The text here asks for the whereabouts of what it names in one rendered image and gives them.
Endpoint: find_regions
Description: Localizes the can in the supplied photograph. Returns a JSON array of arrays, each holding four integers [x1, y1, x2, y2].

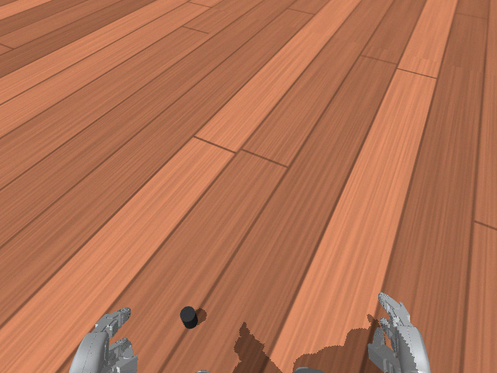
[[180, 306, 198, 329]]

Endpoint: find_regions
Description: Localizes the right robot hand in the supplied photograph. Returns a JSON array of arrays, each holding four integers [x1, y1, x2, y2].
[[367, 292, 431, 373]]

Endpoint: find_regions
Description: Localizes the left robot hand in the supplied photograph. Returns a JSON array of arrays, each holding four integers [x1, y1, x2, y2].
[[69, 307, 137, 373]]

